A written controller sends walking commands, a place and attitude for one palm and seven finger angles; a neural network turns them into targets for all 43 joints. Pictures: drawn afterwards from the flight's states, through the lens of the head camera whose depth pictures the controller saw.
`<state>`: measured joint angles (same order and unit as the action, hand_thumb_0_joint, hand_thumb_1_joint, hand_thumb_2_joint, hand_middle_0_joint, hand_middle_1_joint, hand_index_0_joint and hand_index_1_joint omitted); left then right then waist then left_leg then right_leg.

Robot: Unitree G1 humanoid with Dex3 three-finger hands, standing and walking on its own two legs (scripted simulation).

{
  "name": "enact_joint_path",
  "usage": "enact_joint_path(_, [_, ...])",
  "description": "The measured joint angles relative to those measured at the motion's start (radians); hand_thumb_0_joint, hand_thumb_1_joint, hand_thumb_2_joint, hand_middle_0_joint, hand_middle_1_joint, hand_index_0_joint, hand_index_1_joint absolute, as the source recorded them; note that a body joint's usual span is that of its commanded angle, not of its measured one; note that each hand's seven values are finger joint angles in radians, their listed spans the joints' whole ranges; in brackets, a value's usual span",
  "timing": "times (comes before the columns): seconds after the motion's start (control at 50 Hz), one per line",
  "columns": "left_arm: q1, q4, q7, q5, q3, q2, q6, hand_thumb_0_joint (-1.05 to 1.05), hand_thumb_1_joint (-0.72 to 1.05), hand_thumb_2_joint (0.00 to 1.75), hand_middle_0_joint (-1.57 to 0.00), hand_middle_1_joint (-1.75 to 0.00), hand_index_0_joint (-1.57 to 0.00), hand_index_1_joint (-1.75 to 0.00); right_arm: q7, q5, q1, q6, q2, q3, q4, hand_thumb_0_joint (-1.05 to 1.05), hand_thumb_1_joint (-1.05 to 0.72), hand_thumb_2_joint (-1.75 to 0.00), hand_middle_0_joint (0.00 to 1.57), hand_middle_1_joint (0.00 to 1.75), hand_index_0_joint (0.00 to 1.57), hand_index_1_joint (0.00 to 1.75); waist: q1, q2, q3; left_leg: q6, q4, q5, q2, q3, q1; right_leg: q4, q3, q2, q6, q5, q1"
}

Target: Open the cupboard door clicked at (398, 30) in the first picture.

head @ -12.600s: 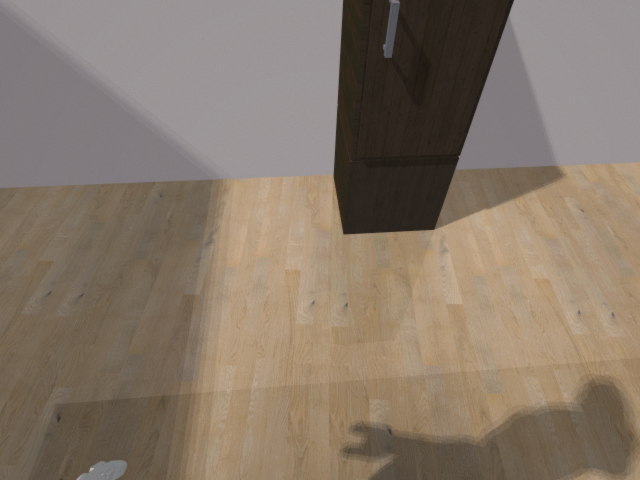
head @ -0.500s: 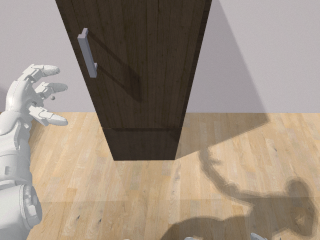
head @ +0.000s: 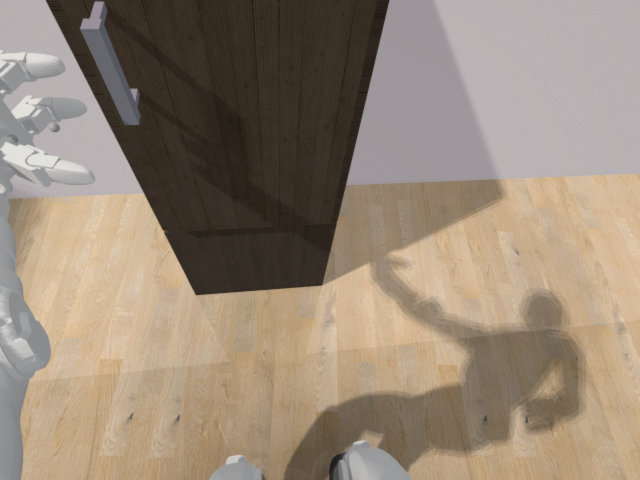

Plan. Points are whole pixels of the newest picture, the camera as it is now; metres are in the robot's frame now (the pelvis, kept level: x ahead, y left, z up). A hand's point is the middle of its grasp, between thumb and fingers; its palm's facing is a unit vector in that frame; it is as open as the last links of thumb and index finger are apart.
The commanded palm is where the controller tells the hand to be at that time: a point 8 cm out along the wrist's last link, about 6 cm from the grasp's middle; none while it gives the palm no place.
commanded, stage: move the hooked fingers beside the handle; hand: left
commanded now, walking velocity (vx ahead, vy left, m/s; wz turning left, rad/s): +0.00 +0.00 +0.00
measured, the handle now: (116, 67) +0.60 +0.21 +0.12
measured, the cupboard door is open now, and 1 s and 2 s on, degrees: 0 0 0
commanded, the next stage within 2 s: slide the fingers in behind the handle in 1.08 s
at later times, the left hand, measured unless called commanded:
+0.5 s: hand (62, 100) +0.55 +0.27 +0.12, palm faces +0.01 -1.00 +0.00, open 14.0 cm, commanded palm +0.53 +0.31 +0.12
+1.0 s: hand (58, 107) +0.53 +0.27 +0.12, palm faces +0.02 -1.00 -0.01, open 14.0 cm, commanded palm +0.52 +0.31 +0.12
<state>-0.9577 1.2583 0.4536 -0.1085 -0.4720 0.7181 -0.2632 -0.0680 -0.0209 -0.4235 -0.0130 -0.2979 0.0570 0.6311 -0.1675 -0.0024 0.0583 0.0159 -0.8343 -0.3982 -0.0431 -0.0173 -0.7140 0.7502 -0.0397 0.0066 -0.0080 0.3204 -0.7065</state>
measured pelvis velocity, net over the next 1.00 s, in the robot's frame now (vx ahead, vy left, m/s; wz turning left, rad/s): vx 0.02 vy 0.00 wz -0.01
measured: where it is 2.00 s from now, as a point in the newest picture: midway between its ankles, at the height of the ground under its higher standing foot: outside the picture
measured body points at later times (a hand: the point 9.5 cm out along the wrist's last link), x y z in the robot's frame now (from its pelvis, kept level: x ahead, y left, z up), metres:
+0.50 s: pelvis +0.02 +0.01 -0.01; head +0.16 +0.03 +0.42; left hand +0.54 +0.32 +0.12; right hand -0.04 -0.26 -0.10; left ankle +0.00 +0.11 -0.70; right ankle +0.02 -0.13 -0.70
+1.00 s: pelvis +0.02 +0.00 +0.00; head +0.14 +0.03 +0.43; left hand +0.52 +0.32 +0.12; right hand +0.02 -0.26 -0.10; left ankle +0.00 +0.11 -0.70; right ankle +0.02 -0.13 -0.70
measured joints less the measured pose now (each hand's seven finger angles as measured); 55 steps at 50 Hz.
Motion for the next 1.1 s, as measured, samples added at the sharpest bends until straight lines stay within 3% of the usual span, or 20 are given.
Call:
enact_joint_path(0.36, [-0.158, 0.093, -0.001, 0.07, -0.042, 0.146, 0.029, -0.02, -0.5, 0.3, -0.3, -1.2, -0.3, -1.2, 0.012, 0.021, -0.045, -0.053, 0.003, 0.016, -0.029, 0.0, -0.9, -0.89, 0.2, 0.3, 0.2, 0.3, -0.067, -0.01, 0.0, 0.002, -0.036, -0.021, -0.018, 0.001, -0.105, 0.006, 0.001, 0.018, -0.003, 0.001, -0.095])
enact_joint_path(0.58, [-0.067, 0.016, 0.01, 0.05, -0.075, 0.11, 0.034, -0.02, -0.5, 0.3, -0.3, -1.2, -0.3, -1.2, 0.032, 0.023, -0.061, -0.092, 0.014, 0.01, -0.04, 0.0, -0.9, -0.89, 0.2, 0.3, 0.2, 0.3, -0.049, -0.012, 0.011, 0.005, -0.034, -0.039, -0.023, -0.002, -0.09, -0.007, 0.005, 0.023, -0.006, 0.011, -0.077])
enact_joint_path(0.78, [-0.035, -0.022, -0.003, 0.022, -0.023, 0.035, 0.035, -0.02, -0.5, 0.3, -0.29, -1.2, -0.29, -1.2, 0.04, 0.02, -0.022, -0.097, 0.019, 0.001, -0.039, 0.0, -0.9, -0.89, 0.2, 0.3, 0.2, 0.3, -0.023, -0.016, 0.029, 0.004, -0.028, -0.045, -0.017, 0.011, -0.056, -0.017, -0.008, 0.018, -0.007, 0.02, -0.035])
enact_joint_path(1.1, [-0.083, 0.047, -0.021, 0.037, 0.0, 0.056, 0.016, -0.02, -0.5, 0.3, -0.3, -1.2, -0.3, -1.2, 0.026, 0.012, 0.011, -0.079, 0.012, 0.014, -0.046, 0.0, -0.9, -0.89, 0.2, 0.3, 0.2, 0.3, -0.03, -0.015, 0.016, 0.001, -0.05, -0.036, -0.013, 0.019, -0.072, 0.015, -0.015, 0.014, -0.003, 0.02, -0.053])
